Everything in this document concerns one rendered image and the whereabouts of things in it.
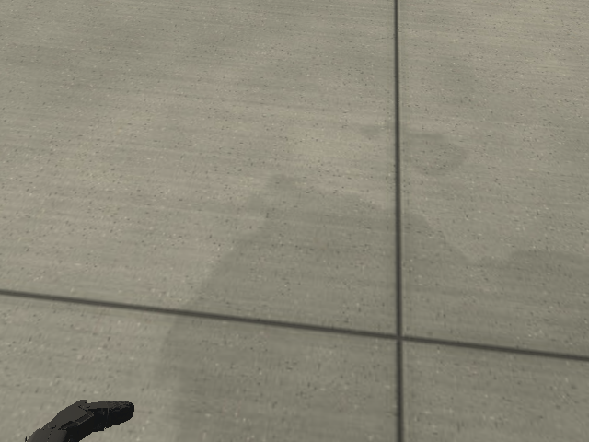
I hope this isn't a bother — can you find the robot left hand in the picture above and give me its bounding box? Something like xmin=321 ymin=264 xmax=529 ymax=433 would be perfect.
xmin=25 ymin=400 xmax=134 ymax=442

